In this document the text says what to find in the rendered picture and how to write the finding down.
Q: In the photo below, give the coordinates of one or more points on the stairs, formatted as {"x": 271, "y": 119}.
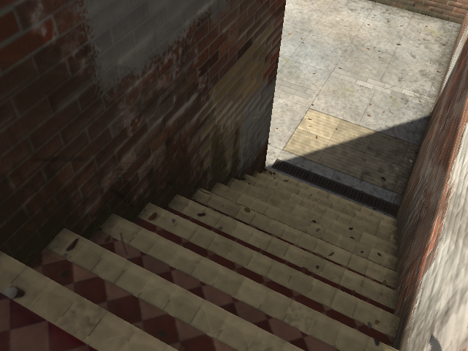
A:
{"x": 266, "y": 263}

